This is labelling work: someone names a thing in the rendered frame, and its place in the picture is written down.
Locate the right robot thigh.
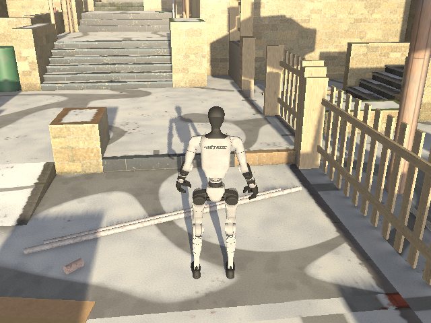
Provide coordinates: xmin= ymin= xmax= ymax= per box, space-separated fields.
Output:
xmin=225 ymin=188 xmax=238 ymax=235

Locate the robot left upper arm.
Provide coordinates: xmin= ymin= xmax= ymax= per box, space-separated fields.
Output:
xmin=182 ymin=135 xmax=202 ymax=172

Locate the humanoid robot torso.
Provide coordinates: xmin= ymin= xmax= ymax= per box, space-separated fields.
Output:
xmin=200 ymin=132 xmax=232 ymax=202

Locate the right robot hand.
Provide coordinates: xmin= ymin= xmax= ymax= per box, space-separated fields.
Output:
xmin=243 ymin=185 xmax=258 ymax=200

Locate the robot right forearm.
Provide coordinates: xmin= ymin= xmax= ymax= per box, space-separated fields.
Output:
xmin=242 ymin=163 xmax=257 ymax=188

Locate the left robot hand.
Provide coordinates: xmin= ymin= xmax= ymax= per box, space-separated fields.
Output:
xmin=176 ymin=180 xmax=191 ymax=193

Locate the robot left forearm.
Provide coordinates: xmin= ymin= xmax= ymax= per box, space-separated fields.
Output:
xmin=177 ymin=161 xmax=189 ymax=183

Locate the robot right upper arm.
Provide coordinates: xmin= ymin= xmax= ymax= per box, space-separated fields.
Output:
xmin=230 ymin=136 xmax=249 ymax=174

